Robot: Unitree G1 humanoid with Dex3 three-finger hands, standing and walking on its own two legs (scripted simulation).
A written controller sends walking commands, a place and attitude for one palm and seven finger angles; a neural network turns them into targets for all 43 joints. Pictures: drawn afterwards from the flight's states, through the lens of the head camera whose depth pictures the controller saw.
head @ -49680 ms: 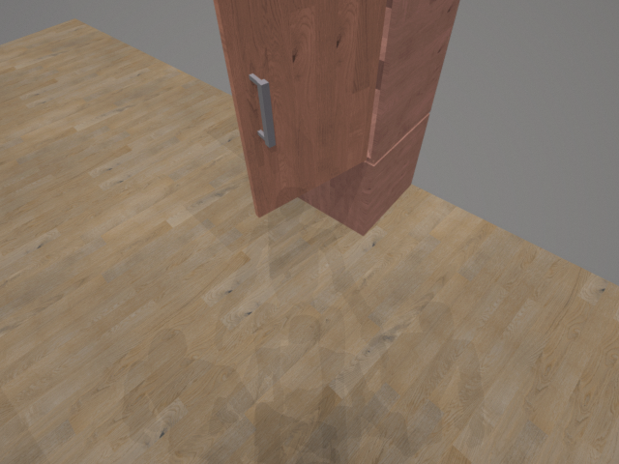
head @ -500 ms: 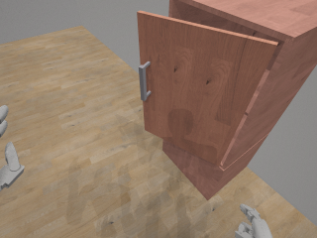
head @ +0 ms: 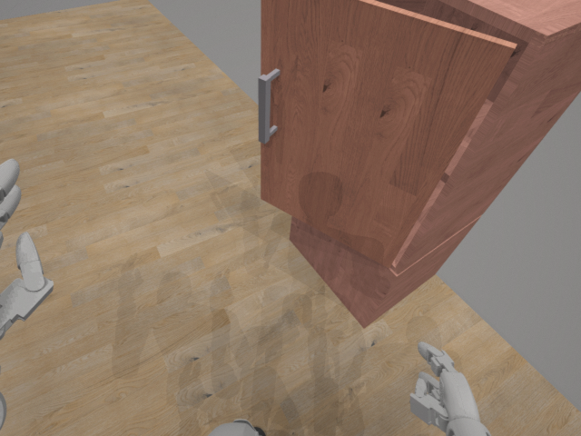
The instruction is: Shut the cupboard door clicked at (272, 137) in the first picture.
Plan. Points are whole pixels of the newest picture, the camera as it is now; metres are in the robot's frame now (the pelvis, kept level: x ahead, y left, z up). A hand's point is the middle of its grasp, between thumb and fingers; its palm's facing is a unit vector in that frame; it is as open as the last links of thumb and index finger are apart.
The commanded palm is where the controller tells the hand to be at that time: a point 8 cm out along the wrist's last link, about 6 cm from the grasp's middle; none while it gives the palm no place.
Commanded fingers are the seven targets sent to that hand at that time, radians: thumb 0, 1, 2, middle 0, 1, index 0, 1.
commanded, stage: step back with the hand held close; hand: left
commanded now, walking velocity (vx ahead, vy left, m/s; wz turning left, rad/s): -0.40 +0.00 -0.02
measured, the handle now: (269, 107) +0.74 +0.10 +0.02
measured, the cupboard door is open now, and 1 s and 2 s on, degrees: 22 22 22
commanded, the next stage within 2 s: stop stepping back and stand still in 0.30 s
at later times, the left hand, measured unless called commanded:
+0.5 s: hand out of the picture +0.08 +0.29 +0.16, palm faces +0.46 -0.76 -0.46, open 7.4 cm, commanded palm +0.02 +0.32 +0.19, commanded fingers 0.00 0.90 0.90 -0.20 -0.30 -0.20 -0.30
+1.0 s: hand out of the picture +0.03 +0.31 +0.19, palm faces +0.50 -0.77 -0.40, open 7.4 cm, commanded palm -0.03 +0.34 +0.19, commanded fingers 0.00 0.90 0.90 -0.20 -0.30 -0.20 -0.30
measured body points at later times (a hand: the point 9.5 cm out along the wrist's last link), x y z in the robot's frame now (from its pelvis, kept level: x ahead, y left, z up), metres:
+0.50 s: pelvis -0.11 +0.01 +0.00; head -0.10 +0.05 +0.45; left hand +0.05 +0.33 +0.19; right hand +0.06 -0.22 -0.07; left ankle -0.07 +0.15 -0.72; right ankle -0.04 -0.11 -0.72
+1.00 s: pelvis -0.16 +0.03 +0.01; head -0.18 +0.06 +0.46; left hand +0.00 +0.35 +0.21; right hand -0.01 -0.20 -0.06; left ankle -0.08 +0.15 -0.72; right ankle -0.11 -0.08 -0.72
